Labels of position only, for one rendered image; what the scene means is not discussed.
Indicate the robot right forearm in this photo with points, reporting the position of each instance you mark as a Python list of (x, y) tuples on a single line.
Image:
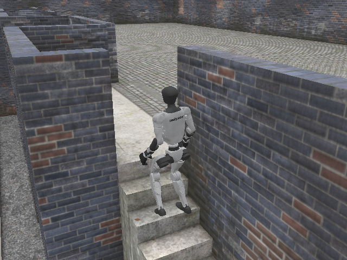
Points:
[(187, 136)]

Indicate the robot right upper arm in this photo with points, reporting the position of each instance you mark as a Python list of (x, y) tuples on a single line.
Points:
[(188, 119)]

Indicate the right robot hand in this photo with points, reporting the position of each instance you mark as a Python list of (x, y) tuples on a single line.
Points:
[(182, 143)]

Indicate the robot left forearm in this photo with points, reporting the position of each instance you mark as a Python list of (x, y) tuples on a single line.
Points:
[(150, 150)]

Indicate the robot torso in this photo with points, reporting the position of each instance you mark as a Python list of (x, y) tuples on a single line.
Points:
[(173, 128)]

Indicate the robot left upper arm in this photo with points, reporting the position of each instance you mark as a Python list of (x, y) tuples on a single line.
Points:
[(157, 124)]

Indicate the right robot foot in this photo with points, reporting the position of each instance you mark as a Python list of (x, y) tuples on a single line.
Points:
[(186, 209)]

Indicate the left robot hand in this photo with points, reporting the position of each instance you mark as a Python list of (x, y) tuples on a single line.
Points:
[(143, 159)]

